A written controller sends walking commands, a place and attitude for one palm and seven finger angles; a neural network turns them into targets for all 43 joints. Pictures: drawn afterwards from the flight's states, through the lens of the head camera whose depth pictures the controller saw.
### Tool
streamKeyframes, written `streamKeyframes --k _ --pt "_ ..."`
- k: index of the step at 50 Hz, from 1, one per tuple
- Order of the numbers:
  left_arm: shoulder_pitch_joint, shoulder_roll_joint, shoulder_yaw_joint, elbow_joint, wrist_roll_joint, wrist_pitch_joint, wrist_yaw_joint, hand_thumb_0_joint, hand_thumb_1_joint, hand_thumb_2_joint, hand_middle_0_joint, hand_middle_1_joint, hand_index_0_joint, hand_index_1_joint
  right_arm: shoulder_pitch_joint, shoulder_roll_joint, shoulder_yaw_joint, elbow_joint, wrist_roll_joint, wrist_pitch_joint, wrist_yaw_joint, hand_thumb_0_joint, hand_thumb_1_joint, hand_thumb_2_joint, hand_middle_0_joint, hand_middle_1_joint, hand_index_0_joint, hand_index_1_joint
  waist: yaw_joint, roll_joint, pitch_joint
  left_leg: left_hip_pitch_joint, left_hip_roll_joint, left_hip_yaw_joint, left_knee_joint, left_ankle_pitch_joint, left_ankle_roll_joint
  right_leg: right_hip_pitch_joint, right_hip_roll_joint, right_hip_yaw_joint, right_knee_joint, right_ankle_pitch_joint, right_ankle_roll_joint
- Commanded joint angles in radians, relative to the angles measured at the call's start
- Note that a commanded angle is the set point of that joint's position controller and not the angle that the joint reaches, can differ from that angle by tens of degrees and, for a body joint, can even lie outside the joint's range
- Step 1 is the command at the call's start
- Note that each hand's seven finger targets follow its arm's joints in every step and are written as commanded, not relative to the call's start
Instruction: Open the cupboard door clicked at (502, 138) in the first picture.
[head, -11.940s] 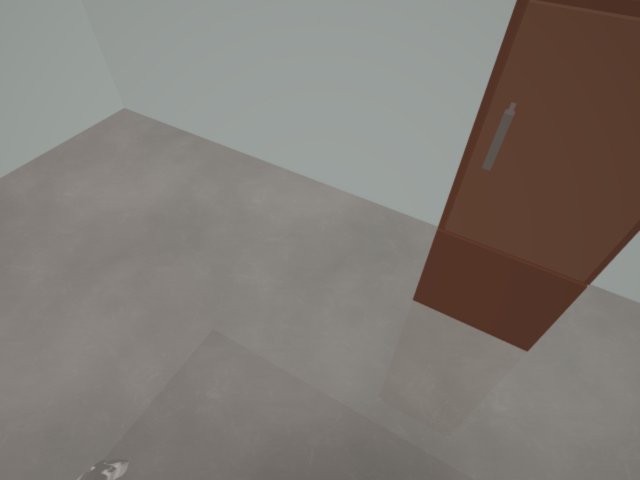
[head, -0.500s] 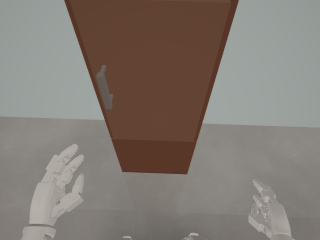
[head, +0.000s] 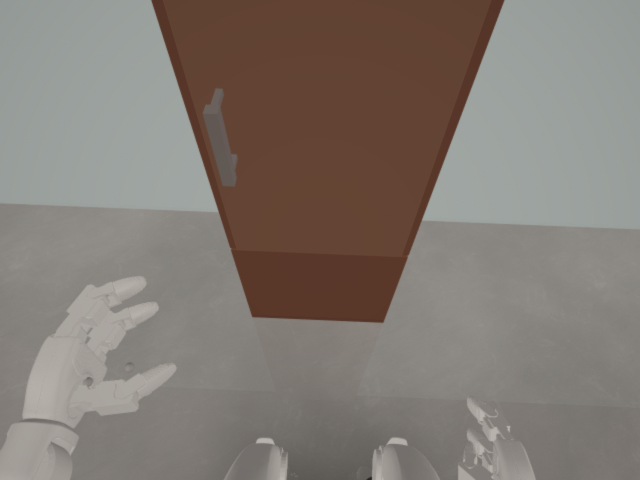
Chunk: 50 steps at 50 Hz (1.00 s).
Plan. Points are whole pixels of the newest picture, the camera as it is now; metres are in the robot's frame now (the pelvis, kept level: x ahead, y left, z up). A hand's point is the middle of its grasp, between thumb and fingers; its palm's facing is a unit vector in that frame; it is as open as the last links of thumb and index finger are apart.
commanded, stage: raise the hand with hooked fingers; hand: left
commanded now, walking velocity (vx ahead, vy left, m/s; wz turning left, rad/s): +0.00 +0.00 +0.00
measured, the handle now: (224, 140) +0.56 +0.18 +0.08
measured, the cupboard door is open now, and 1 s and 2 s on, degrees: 0 0 0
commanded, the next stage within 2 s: move the hooked fingers beside the handle in 1.30 s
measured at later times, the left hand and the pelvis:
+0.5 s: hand (91, 320) +0.27 +0.26 +0.08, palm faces +0.02 -1.00 -0.07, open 13.6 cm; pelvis +0.01 +0.01 +0.02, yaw +0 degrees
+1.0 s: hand (92, 271) +0.32 +0.27 +0.10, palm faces +0.00 -1.00 -0.04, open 14.0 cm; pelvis +0.02 +0.00 +0.03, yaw -1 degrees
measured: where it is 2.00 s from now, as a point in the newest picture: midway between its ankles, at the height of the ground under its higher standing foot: outside the picture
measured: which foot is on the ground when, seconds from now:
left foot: down 0.00-1.00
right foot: down 0.00-1.00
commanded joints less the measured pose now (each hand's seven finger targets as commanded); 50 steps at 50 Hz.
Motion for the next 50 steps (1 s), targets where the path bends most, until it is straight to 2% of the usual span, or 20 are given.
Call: streamKeyframes --k 1,5,10,13,15,18,20,29,31,33,36,37,39,40,41,43,45,47,49,50 --pt "-0.083 0.142 0.068 -0.162 -0.018 -0.102 0.009 0.000 -0.057 0.490 -0.268 -0.915 -0.268 -0.915 -0.075 -0.197 -0.075 -0.176 0.003 -0.080 -0.018 0.000 -0.900 -0.900 0.200 0.300 0.200 0.300 0.006 -0.012 -0.192 0.054 -0.045 -0.024 -0.218 0.120 0.020 0.180 0.050 0.050 -0.185 -0.068 -0.010" --pt "-0.105 0.183 0.087 -0.165 -0.018 -0.110 -0.008 0.000 -0.150 0.450 -0.275 -0.975 -0.275 -0.975 -0.042 -0.214 -0.075 -0.174 0.005 -0.090 -0.021 0.000 -0.900 -0.900 0.200 0.300 0.200 0.300 0.012 0.020 -0.228 0.104 -0.045 -0.026 -0.243 0.160 0.017 0.210 0.053 0.036 -0.179 -0.005 -0.017" --pt "-0.130 0.204 0.109 -0.162 -0.024 -0.094 -0.004 0.000 -0.267 0.400 -0.283 -1.050 -0.283 -1.050 -0.030 -0.221 -0.077 -0.172 0.007 -0.084 -0.021 0.000 -0.900 -0.900 0.200 0.300 0.200 0.300 0.017 0.055 -0.215 0.158 -0.043 -0.029 -0.270 0.224 0.011 0.230 0.059 0.019 -0.184 0.069 -0.021" --pt "-0.166 0.226 0.128 -0.134 -0.025 -0.081 -0.002 0.000 -0.337 0.370 -0.288 -1.095 -0.288 -1.095 -0.025 -0.228 -0.074 -0.174 0.007 -0.072 -0.022 0.000 -0.900 -0.900 0.200 0.300 0.200 0.300 0.013 0.039 -0.183 0.160 -0.040 -0.035 -0.279 0.238 0.008 0.234 0.067 0.013 -0.186 0.085 -0.024" --pt "-0.191 0.226 0.118 -0.142 -0.019 -0.075 -0.007 0.000 -0.383 0.350 -0.292 -1.125 -0.292 -1.125 -0.021 -0.227 -0.070 -0.177 0.008 -0.068 -0.019 0.000 -0.900 -0.900 0.200 0.300 0.200 0.300 0.011 0.099 -0.195 0.196 -0.038 -0.033 -0.291 0.246 0.003 0.231 0.064 0.011 -0.192 0.094 -0.024" --pt "-0.220 0.246 0.134 -0.106 -0.024 -0.058 -0.018 0.000 -0.453 0.320 -0.297 -1.170 -0.297 -1.170 -0.012 -0.234 -0.066 -0.179 0.005 -0.062 -0.022 0.000 -0.900 -0.900 0.200 0.300 0.200 0.300 0.007 0.058 -0.195 0.204 -0.037 -0.036 -0.290 0.285 0.005 0.254 0.070 0.010 -0.199 0.137 -0.025" --pt "-0.258 0.249 0.130 -0.093 -0.023 -0.045 -0.031 0.000 -0.500 0.300 -0.300 -1.200 -0.300 -1.200 -0.013 -0.234 -0.061 -0.179 0.008 -0.058 -0.021 0.000 -0.900 -0.900 0.200 0.300 0.200 0.300 0.004 0.079 -0.194 0.220 -0.035 -0.035 -0.300 0.293 0.000 0.255 0.069 0.008 -0.206 0.146 -0.023" --pt "-0.399 0.324 0.194 0.018 -0.042 -0.013 -0.091 0.000 -0.500 0.300 -0.300 -1.200 -0.300 -1.200 -0.008 -0.238 -0.049 -0.163 0.004 -0.045 -0.031 0.000 -0.900 -0.900 0.200 0.300 0.200 0.300 0.005 0.059 -0.224 0.252 -0.038 -0.026 -0.307 0.362 0.002 0.320 0.070 0.019 -0.229 0.235 -0.025" --pt "-0.420 0.335 0.208 0.051 -0.048 -0.009 -0.104 0.000 -0.500 0.300 -0.300 -1.200 -0.300 -1.200 -0.005 -0.240 -0.052 -0.159 0.005 -0.040 -0.033 0.000 -0.900 -0.900 0.200 0.300 0.200 0.300 0.002 0.018 -0.229 0.244 -0.039 -0.020 -0.305 0.356 0.007 0.332 0.067 0.026 -0.242 0.245 -0.020" --pt "-0.455 0.358 0.221 0.074 -0.052 -0.008 -0.118 0.000 -0.500 0.300 -0.300 -1.200 -0.300 -1.200 -0.003 -0.243 -0.050 -0.156 0.003 -0.037 -0.035 0.000 -0.900 -0.900 0.200 0.300 0.200 0.300 0.007 0.048 -0.237 0.248 -0.042 -0.016 -0.301 0.374 0.007 0.347 0.068 0.033 -0.239 0.264 -0.025" --pt "-0.497 0.369 0.227 0.121 -0.054 -0.004 -0.139 0.000 -0.500 0.300 -0.300 -1.200 -0.300 -1.200 -0.001 -0.245 -0.051 -0.154 0.007 -0.030 -0.038 0.000 -0.900 -0.900 0.200 0.300 0.200 0.300 0.001 0.019 -0.235 0.238 -0.041 -0.010 -0.313 0.345 0.011 0.362 0.064 0.041 -0.260 0.248 -0.020" --pt "-0.515 0.382 0.232 0.115 -0.052 -0.008 -0.141 0.000 -0.500 0.300 -0.300 -1.200 -0.300 -1.200 -0.001 -0.244 -0.051 -0.151 0.008 -0.030 -0.038 0.000 -0.900 -0.900 0.200 0.300 0.200 0.300 0.005 0.056 -0.243 0.251 -0.042 -0.009 -0.317 0.355 0.011 0.366 0.062 0.044 -0.262 0.254 -0.022" --pt "-0.547 0.413 0.250 0.118 -0.050 -0.011 -0.147 0.000 -0.500 0.300 -0.300 -1.200 -0.300 -1.200 0.007 -0.245 -0.049 -0.150 0.005 -0.026 -0.039 0.000 -0.900 -0.900 0.200 0.300 0.200 0.300 0.007 0.069 -0.260 0.274 -0.040 -0.010 -0.320 0.395 0.011 0.381 0.065 0.044 -0.259 0.289 -0.026" --pt "-0.548 0.417 0.256 0.138 -0.048 -0.009 -0.147 0.000 -0.500 0.300 -0.300 -1.200 -0.300 -1.200 0.012 -0.244 -0.051 -0.149 0.006 -0.024 -0.040 0.000 -0.900 -0.900 0.200 0.300 0.200 0.300 0.007 0.069 -0.259 0.276 -0.040 -0.007 -0.324 0.390 0.011 0.381 0.065 0.046 -0.265 0.285 -0.024" --pt "-0.524 0.387 0.237 0.159 -0.052 -0.007 -0.152 0.000 -0.500 0.300 -0.300 -1.200 -0.300 -1.200 0.014 -0.242 -0.052 -0.151 0.007 -0.023 -0.039 0.000 -0.900 -0.900 0.200 0.300 0.200 0.300 0.004 0.047 -0.244 0.274 -0.040 -0.008 -0.332 0.376 0.011 0.372 0.065 0.041 -0.271 0.270 -0.021" --pt "-0.497 0.380 0.240 0.186 -0.066 -0.004 -0.160 0.000 -0.500 0.300 -0.300 -1.200 -0.300 -1.200 0.013 -0.246 -0.052 -0.159 0.006 -0.020 -0.036 0.000 -0.900 -0.900 0.200 0.300 0.200 0.300 0.012 0.014 -0.232 0.253 -0.044 -0.003 -0.329 0.376 0.014 0.395 0.066 0.048 -0.277 0.284 -0.024" --pt "-0.491 0.383 0.244 0.197 -0.062 -0.001 -0.163 0.000 -0.500 0.300 -0.300 -1.200 -0.300 -1.200 0.016 -0.247 -0.056 -0.159 0.007 -0.014 -0.032 0.000 -0.900 -0.900 0.200 0.300 0.200 0.300 0.013 0.019 -0.238 0.248 -0.045 0.005 -0.333 0.368 0.014 0.398 0.061 0.052 -0.281 0.286 -0.019" --pt "-0.492 0.376 0.239 0.197 -0.059 -0.005 -0.155 0.000 -0.500 0.300 -0.300 -1.200 -0.300 -1.200 0.013 -0.247 -0.059 -0.164 0.010 -0.011 -0.030 0.000 -0.900 -0.900 0.200 0.300 0.200 0.300 0.011 0.027 -0.207 0.239 -0.046 0.008 -0.341 0.341 0.015 0.382 0.059 0.055 -0.292 0.257 -0.018" --pt "-0.517 0.409 0.261 0.177 -0.055 -0.017 -0.146 0.000 -0.500 0.300 -0.300 -1.200 -0.300 -1.200 0.016 -0.248 -0.059 -0.167 0.007 -0.006 -0.029 0.000 -0.900 -0.900 0.200 0.300 0.200 0.300 0.015 0.019 -0.231 0.240 -0.045 0.009 -0.339 0.343 0.017 0.402 0.061 0.062 -0.289 0.258 -0.020" --pt "-0.506 0.403 0.260 0.170 -0.052 -0.026 -0.141 0.000 -0.500 0.300 -0.300 -1.200 -0.300 -1.200 0.018 -0.246 -0.061 -0.168 0.007 -0.005 -0.029 0.000 -0.900 -0.900 0.200 0.300 0.200 0.300 0.014 0.025 -0.244 0.248 -0.046 0.010 -0.339 0.353 0.017 0.410 0.060 0.064 -0.287 0.271 -0.019"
